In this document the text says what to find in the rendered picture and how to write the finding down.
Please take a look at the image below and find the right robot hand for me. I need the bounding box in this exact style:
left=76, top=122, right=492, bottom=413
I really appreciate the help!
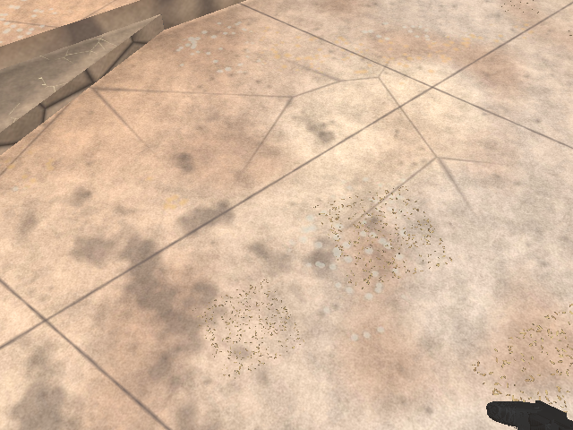
left=486, top=400, right=573, bottom=430

